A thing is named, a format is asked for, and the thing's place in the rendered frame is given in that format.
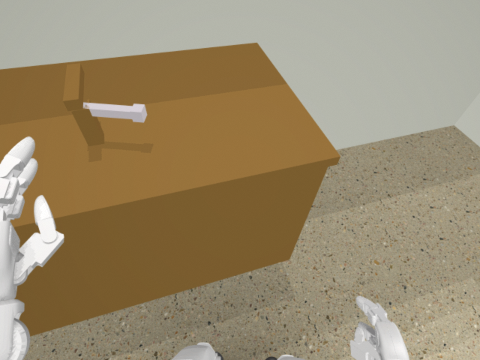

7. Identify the right robot hand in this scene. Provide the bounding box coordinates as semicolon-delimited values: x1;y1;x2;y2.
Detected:
350;296;410;360

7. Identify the robot left thigh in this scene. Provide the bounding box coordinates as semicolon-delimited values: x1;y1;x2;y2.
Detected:
172;345;221;360

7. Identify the left robot forearm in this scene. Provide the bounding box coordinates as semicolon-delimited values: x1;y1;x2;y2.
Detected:
0;299;30;360

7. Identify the tap lever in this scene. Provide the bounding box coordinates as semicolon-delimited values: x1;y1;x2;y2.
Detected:
83;102;147;123

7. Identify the counter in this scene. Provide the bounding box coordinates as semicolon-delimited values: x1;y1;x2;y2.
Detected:
0;43;341;337

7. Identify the left robot shin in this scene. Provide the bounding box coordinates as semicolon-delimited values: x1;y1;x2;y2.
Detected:
197;342;215;352

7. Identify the left robot hand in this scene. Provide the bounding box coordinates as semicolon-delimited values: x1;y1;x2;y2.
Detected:
0;136;64;301

